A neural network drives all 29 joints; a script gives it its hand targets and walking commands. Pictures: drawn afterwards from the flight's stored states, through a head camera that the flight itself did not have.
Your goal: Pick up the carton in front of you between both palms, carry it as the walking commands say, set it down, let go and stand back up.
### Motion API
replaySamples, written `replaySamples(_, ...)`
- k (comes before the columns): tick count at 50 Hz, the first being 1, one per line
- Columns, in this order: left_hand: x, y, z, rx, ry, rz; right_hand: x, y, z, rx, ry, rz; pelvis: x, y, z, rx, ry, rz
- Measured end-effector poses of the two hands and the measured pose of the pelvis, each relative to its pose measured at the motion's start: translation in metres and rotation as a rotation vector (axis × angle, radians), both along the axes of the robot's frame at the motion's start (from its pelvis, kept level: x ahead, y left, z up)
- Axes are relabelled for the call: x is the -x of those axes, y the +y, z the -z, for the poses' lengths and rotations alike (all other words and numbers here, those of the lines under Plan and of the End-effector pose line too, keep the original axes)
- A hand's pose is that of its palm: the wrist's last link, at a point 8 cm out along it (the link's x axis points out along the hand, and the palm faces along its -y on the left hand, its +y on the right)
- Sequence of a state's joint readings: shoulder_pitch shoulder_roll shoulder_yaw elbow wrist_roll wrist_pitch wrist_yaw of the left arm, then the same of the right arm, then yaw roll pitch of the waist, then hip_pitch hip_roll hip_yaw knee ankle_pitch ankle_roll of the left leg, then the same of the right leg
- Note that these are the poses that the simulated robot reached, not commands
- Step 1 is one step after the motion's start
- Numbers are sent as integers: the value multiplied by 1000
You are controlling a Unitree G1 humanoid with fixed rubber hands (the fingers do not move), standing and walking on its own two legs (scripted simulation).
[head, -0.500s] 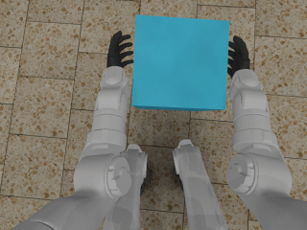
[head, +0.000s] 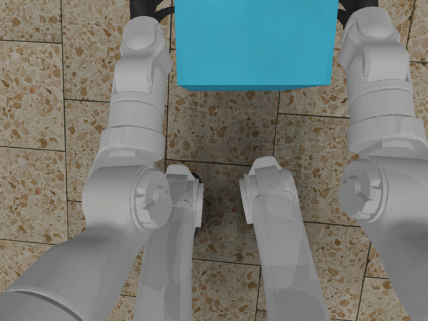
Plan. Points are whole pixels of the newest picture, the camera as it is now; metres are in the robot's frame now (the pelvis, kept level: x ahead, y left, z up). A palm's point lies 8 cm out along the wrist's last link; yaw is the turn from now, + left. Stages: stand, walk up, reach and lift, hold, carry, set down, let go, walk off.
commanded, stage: set down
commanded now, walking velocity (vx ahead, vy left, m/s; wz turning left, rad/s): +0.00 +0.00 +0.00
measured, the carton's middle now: (244, 29) +0.54 -0.08 -0.22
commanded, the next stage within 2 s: none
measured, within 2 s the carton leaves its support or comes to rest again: rests again in 0.62 s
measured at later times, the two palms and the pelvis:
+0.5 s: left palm (158, 24) +0.56 +0.07 -0.20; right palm (336, 10) +0.54 -0.23 -0.21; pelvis +0.01 +0.00 -0.06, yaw +1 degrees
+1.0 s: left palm (158, 34) +0.56 +0.08 -0.23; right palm (327, 25) +0.53 -0.23 -0.24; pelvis -0.01 +0.01 -0.07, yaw +1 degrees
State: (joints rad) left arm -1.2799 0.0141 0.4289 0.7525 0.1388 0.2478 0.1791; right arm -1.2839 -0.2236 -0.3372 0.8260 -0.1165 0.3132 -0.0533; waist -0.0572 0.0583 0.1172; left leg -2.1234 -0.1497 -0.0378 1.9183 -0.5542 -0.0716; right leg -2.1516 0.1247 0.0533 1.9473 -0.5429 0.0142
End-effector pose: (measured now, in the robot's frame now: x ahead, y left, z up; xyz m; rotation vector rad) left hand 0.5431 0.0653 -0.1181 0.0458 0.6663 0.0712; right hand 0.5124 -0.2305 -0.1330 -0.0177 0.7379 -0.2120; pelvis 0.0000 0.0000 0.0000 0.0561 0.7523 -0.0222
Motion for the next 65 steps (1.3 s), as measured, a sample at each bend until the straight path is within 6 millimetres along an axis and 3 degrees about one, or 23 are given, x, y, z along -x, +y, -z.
replaySamples(14,-17,-5,73,-3,43,1,-17,-7,73,6,38,-40,-2,-2,46,-10,-68,-22)
replaySamples(24,-22,3,85,8,41,4,-30,-2,72,1,30,-49,-6,2,60,12,-92,-24)
replaySamples(35,-9,15,111,9,90,15,-15,5,98,-47,53,-73,-3,8,64,28,-130,-31)
replaySamples(55,-16,16,117,50,66,60,-18,2,105,-91,-6,-112,8,8,76,24,-229,-31)
replaySamples(65,-20,18,125,67,53,75,-20,0,112,-111,-15,-99,4,9,83,27,-238,-23)
